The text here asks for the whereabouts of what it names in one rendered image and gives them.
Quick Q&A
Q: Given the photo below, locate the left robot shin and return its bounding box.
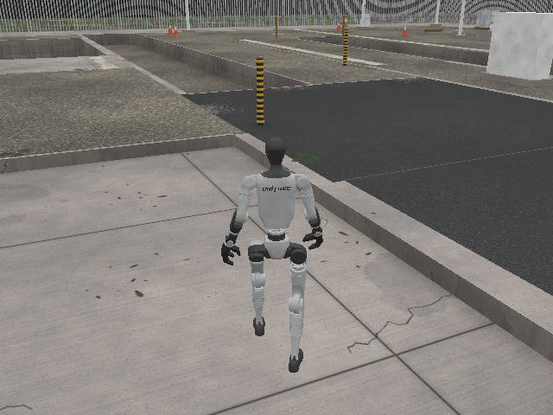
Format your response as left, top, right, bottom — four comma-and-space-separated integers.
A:
251, 273, 264, 325

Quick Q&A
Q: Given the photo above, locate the right robot upper arm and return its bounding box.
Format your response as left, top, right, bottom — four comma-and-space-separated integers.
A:
294, 174, 317, 220

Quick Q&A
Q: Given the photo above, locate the robot left hand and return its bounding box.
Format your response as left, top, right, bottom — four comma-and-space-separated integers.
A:
221, 243, 241, 265

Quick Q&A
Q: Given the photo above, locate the robot right hand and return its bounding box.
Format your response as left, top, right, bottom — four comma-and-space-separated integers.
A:
302, 232, 323, 250

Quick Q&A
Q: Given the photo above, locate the robot left forearm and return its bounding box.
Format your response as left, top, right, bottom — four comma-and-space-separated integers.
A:
224, 209, 243, 247

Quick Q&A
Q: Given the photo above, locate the robot right forearm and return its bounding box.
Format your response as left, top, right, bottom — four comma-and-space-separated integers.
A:
308, 207, 322, 237

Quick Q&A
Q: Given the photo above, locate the left robot upper arm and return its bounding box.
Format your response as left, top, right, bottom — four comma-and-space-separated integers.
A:
235, 174, 258, 223

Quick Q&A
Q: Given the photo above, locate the robot left thigh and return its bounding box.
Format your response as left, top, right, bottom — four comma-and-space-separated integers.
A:
248, 240, 265, 288

